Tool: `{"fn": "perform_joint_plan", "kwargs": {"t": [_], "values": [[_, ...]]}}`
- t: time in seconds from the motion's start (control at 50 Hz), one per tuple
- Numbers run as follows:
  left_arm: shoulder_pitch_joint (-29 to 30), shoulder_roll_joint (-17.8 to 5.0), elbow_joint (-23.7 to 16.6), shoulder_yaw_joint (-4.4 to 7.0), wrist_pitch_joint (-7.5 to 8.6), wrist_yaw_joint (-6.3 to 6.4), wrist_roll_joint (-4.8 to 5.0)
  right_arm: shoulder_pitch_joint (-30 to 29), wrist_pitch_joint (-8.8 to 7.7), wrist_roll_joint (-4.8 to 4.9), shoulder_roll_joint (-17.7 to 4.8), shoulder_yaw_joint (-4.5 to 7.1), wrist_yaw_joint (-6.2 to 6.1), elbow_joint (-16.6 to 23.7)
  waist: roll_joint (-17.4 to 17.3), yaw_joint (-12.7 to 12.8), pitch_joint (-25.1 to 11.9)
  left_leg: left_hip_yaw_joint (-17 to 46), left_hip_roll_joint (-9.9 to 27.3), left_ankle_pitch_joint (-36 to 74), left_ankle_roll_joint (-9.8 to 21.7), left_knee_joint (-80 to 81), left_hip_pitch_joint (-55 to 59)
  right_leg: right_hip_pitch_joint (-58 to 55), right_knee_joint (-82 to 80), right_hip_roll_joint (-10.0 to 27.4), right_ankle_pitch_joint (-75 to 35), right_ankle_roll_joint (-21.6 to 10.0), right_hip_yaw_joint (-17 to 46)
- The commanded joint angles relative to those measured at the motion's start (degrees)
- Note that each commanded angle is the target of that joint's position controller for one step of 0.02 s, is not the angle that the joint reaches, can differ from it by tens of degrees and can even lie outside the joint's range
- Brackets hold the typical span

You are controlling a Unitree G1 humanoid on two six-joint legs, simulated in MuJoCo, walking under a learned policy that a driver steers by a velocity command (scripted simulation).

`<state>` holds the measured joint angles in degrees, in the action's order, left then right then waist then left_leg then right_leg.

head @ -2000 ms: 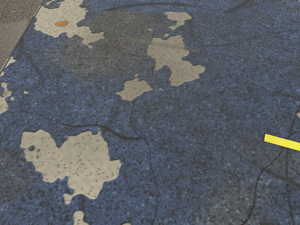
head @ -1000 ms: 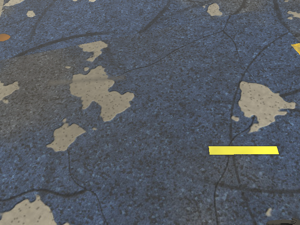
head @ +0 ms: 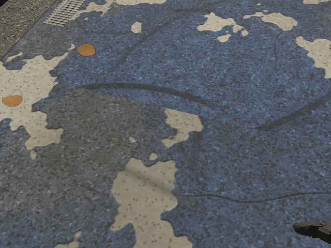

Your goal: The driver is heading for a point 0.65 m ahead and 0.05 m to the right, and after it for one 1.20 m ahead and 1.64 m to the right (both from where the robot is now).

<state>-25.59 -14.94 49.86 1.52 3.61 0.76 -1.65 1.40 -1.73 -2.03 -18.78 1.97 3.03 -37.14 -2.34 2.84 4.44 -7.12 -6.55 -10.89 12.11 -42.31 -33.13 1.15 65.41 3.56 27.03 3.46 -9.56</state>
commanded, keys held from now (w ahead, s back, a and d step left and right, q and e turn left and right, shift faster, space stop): q+shift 0.14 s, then shift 0.20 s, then e+shift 0.50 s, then w+e+shift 0.16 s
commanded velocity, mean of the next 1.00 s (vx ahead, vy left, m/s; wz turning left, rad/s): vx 0.19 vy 0.00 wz -0.07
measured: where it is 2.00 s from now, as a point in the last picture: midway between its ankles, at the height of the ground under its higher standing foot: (249, 167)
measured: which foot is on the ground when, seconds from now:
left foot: down 0.00-0.40, up 0.42-0.76, down 0.78-1.00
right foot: up 0.00-0.36, down 0.38-0.78, up 0.80-1.00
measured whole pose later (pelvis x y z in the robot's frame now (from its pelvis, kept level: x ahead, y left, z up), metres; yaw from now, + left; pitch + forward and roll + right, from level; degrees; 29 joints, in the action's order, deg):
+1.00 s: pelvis +0.27 -0.06 +0.06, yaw -9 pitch +2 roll -1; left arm -12.6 -20.4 40.5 6.1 -4.9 -5.3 -1.9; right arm 16.0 -1.4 -2.0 -17.8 2.2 -2.5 -41.3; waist 1.0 -1.8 -2.1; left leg -4.0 1.4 -13.1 1.4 -17.5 -6.9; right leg 31.1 61.4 -0.6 16.8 2.7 1.1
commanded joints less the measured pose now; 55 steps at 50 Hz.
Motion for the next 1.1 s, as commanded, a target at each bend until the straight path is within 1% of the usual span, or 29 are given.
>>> {"fn": "perform_joint_plan", "kwargs": {"t": [0.02, 0.04, 0.06, 0.08, 0.1, 0.14, 0.18, 0.24, 0.32, 0.36, 0.38, 0.4, 0.42, 0.44, 0.46, 0.48, 0.54, 0.62, 0.7, 0.76, 0.78, 0.8, 0.82, 0.84, 0.86, 0.88, 0.92, 0.98, 1.1], "values": [[5.3, -10.27, -12.96, 1.07, 2.0, 0.46, 0.71, 21.0, 1.88, 1.1, -16.77, 6.37, -2.72, -0.86, 1.02, -9.29, -25.55, 45.13, 23.24, 37.5, 15.08, 17.01, 58.63, 46.19, 31.44, -2.55, -0.54, -0.28, 14.11], [7.11, -10.16, -12.84, 0.93, 2.01, 0.4, 0.41, 17.03, 1.94, 1.5, -13.53, 5.61, -3.25, -0.97, 5.09, -6.18, -15.13, 40.7, 20.91, 34.04, 13.02, 20.31, 46.53, 44.94, 25.36, -0.52, -2.88, -0.26, 13.68], [8.33, -9.49, -12.55, 0.8, 1.39, 0.46, -0.69, 14.51, 1.77, 1.86, -10.94, 4.77, -3.55, -1.5, 8.2, -3.2, -8.24, 36.86, 18.0, 36.15, 11.37, 22.01, 36.25, 42.18, 20.78, 0.94, -2.23, 0.29, 13.53], [7.09, -9.58, -12.2, 0.9, 0.02, 0.57, -1.44, 13.34, 1.32, 2.25, -9.31, 4.22, -3.8, -1.08, 9.32, -1.36, -5.2, 32.96, 16.41, 42.7, 9.89, 22.49, 28.28, 37.88, 16.09, 2.31, -2.3, 1.12, 13.49], [6.75, -9.13, -12.26, 0.9, -1.45, 0.62, -1.93, 13.11, 0.93, 2.44, -8.22, 3.71, -3.7, -1.5, 10.15, -0.03, -4.53, 30.03, 14.72, 46.76, 8.8, 23.09, 22.63, 34.22, 11.62, 3.22, -1.84, 2.03, 13.24], [9.31, -7.23, -13.7, 0.45, -2.67, 0.6, -1.65, 13.27, 0.11, 1.92, -9.04, 4.1, -3.2, -2.17, 9.72, 0.23, -6.12, 26.02, 10.54, 52.13, 6.52, 21.94, 16.64, 29.05, 2.2, 3.05, -4.03, 2.63, 11.9], [10.71, -5.45, -14.46, -0.08, -2.82, 0.66, -0.73, 13.58, 0.02, 1.39, -8.59, 4.23, -3.08, -2.77, 7.13, -0.1, -9.26, 22.04, 7.52, 57.23, 3.12, 18.88, 17.16, 27.56, -4.96, 1.21, -12.72, 1.29, 10.24], [15.09, -3.88, -15.37, -0.89, -2.72, 0.43, -0.05, 14.98, 0.71, 2.03, -5.43, 3.55, -3.29, -3.65, 1.79, -3.07, -10.72, 18.95, 3.68, 50.67, -3.68, 16.84, 18.12, 23.99, -16.82, -1.53, -24.93, -1.27, 8.63], [18.6, -5.42, -15.74, -0.94, -2.07, 0.5, 0.33, 18.95, 1.78, 1.16, -4.9, 3.38, -4.11, -4.58, -1.22, -6.52, -8.17, 23.73, 6.99, 44.29, -5.42, 13.44, 24.47, 24.23, -26.35, -3.09, -25.44, -2.79, 10.1], [13.21, -7.76, -13.6, -0.14, -0.98, 0.71, -0.16, 17.78, 1.67, 0.79, -5.25, 3.39, -4.43, -4.41, -1.72, -3.83, -7.5, 25.8, 8.97, 44.53, -6.42, 8.47, 26.51, 19.64, -33.04, -3.49, -23.97, -5.19, 11.08], [9.04, -7.56, -11.89, -0.14, -0.12, 0.74, -0.47, 16.86, 1.21, 1.39, -4.72, 3.02, -4.45, -4.58, -0.58, -1.13, -7.6, 24.14, 7.81, 42.81, -7.44, 3.85, 25.73, 13.62, -39.59, -2.75, -31.71, -6.93, 10.85], [5.34, -8.73, -10.96, -0.18, 0.76, 0.84, -0.41, 18.6, 0.51, 1.59, -2.62, 2.2, -4.33, -3.94, 4.86, -0.47, -11.99, 20.64, 4.03, 25.35, -8.63, -5.31, 22.39, 3.69, -38.55, 5.19, -57.99, -9.74, 18.68], [6.39, -9.85, -10.92, 0.06, 0.01, 0.53, 0.09, 28.95, 1.0, 2.66, -0.03, 1.99, -4.4, -5.5, 17.06, -4.7, -19.43, 15.42, -5.13, -18.8, -12.17, -19.67, 15.93, -4.97, -37.38, 19.65, -81.66, -22.34, 36.26], [7.54, -7.03, -11.06, -0.32, -1.07, -0.09, 1.47, 27.85, 1.86, 0.28, -3.16, 1.93, -4.4, -6.9, 11.87, -5.03, -18.61, 13.95, -3.41, -25.53, -11.51, -21.63, 13.37, -0.29, -42.03, 18.82, -71.71, -23.86, 43.01], [10.43, -7.23, -11.67, 0.16, -1.66, -0.54, 1.87, 22.24, 2.52, -0.72, -4.4, 2.26, -4.38, -6.13, 7.79, -4.91, -12.39, 12.93, -1.41, -23.28, -12.0, -24.24, 10.27, 3.67, -43.58, 14.95, -59.2, -22.11, 40.5], [11.58, -8.15, -11.7, 0.91, -2.58, -0.85, 1.67, 18.42, 3.04, -0.99, -4.73, 2.3, -4.31, -5.34, 5.19, -4.43, -10.13, 11.9, -0.54, -21.15, -12.3, -24.58, 8.04, 5.84, -44.95, 11.65, -48.32, -19.45, 37.87], [12.81, -9.55, -11.4, 2.37, -4.31, -0.94, 1.04, 15.88, 4.78, 0.06, -2.68, 1.39, -3.62, -3.95, 7.64, -5.32, -8.23, 10.79, 0.8, -16.3, -12.82, -18.74, 9.62, 11.93, -49.26, 3.95, -24.52, -13.6, 33.36], [11.9, -9.93, -11.46, 3.97, -5.57, -1.44, 0.89, 13.04, 5.21, 0.76, -1.84, 0.77, -4.39, -3.12, 9.85, -4.01, -7.73, 10.31, -0.07, -16.67, -12.72, -8.21, 11.01, 13.64, -53.77, 1.43, -5.61, -11.71, 36.22], [12.32, -10.71, -11.67, 5.55, -6.6, -1.65, 0.97, 14.24, 4.42, 1.45, -2.24, 0.66, -5.26, -3.57, 13.08, -3.78, -8.1, 10.19, -1.91, -14.9, -10.5, 2.89, 17.96, 16.62, -57.92, -0.35, 2.05, -8.34, 39.04], [18.55, -10.19, -13.71, 6.22, -6.84, -2.06, 1.21, 24.15, 3.11, 0.94, -3.93, 1.18, -6.59, -6.01, 16.7, -8.27, -7.59, 7.62, -3.44, -10.46, -7.51, 21.77, 33.9, 25.25, -60.55, -6.23, 0.78, -0.37, 34.97], [18.93, -8.29, -14.6, 5.87, -6.62, -2.05, 1.86, 26.88, 2.51, 0.62, -7.89, 2.26, -7.54, -6.3, 10.5, -8.92, -7.69, 13.54, 4.05, -14.23, -5.53, 32.24, 40.43, 30.9, -53.75, -10.83, 2.18, 3.81, 29.79], [15.95, -4.32, -14.85, 5.6, -6.77, -1.89, 2.9, 16.74, 2.41, 1.23, -13.85, 3.94, -8.17, -3.35, -14.94, -5.41, -8.29, 39.27, 25.34, -26.67, 1.22, 36.74, 31.48, 33.66, -23.95, -17.88, 5.56, 2.11, 17.38], [14.25, -11.1, -12.41, 6.83, -6.37, -1.5, 0.41, 4.01, 2.51, -0.3, -8.11, 2.14, -7.9, 0.09, -5.88, -1.29, -1.72, 34.76, 29.27, -14.74, 3.2, 36.97, 19.72, 36.09, -11.23, -9.98, 1.48, 1.59, 14.98], [11.74, -11.38, -11.21, 7.28, -6.46, -1.91, 0.21, 1.12, 2.15, -0.19, -3.82, 0.85, -7.86, 1.89, -0.9, 1.22, -3.78, 28.45, 25.98, -5.64, 2.17, 33.61, 16.23, 30.48, -3.26, -9.45, -1.21, 0.61, 14.41], [9.55, -10.45, -11.07, 6.83, -6.88, -2.54, -0.42, 2.37, 1.58, -0.57, -2.85, 0.65, -7.31, 1.2, -1.08, 2.2, -5.92, 23.25, 22.34, -7.94, -0.74, 32.22, 17.51, 29.78, 1.62, -7.85, -6.22, -0.75, 14.55], [8.93, -9.68, -11.56, 6.43, -7.31, -3.3, -0.89, 3.35, 0.94, -0.26, -3.8, 0.81, -6.96, 0.93, -4.03, 2.2, -6.84, 20.71, 19.88, -14.61, -2.83, 32.12, 21.13, 32.74, 4.38, -6.94, -9.16, -1.58, 13.99], [13.06, -9.19, -12.88, 5.39, -7.7, -5.25, -0.23, 8.57, 0.37, 0.0, -5.99, 1.56, -5.92, 0.72, -7.3, -2.68, -3.92, 19.19, 19.43, -23.86, -3.31, 34.8, 27.73, 41.25, 2.07, -4.9, -9.76, -1.21, 10.21], [22.98, -8.66, -16.35, 4.65, -7.5, -7.02, -0.27, 18.73, -0.71, 0.06, -8.48, 2.89, -5.42, -2.3, -4.37, -9.17, -1.62, 18.47, 22.29, -23.52, -3.31, 35.51, 37.3, 47.25, -5.78, -2.87, -9.8, -0.52, 9.79], [27.64, -6.92, -18.31, 3.11, -5.76, -7.98, -0.05, 20.54, -2.98, -0.39, -9.11, 3.55, -3.92, -4.26, -6.85, -9.53, 0.89, 10.64, 23.82, -22.34, -4.91, 37.19, 29.66, 35.01, -22.23, -1.97, -9.99, -2.8, 7.57]]}}
Velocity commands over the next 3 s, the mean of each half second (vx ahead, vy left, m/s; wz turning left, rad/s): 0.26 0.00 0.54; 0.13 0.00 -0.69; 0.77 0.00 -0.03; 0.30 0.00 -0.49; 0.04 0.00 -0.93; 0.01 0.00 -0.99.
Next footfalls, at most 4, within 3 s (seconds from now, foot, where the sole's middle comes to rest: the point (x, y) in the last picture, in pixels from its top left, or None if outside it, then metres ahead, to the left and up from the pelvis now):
0.38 right None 0.42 -0.09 -0.73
0.78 left None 0.29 0.05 -0.73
1.22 right None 0.36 -0.28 -0.73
1.62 left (224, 160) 0.81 -0.17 -0.73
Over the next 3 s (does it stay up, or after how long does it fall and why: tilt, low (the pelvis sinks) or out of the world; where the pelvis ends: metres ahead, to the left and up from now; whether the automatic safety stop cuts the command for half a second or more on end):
stays up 0.78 -0.28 0.03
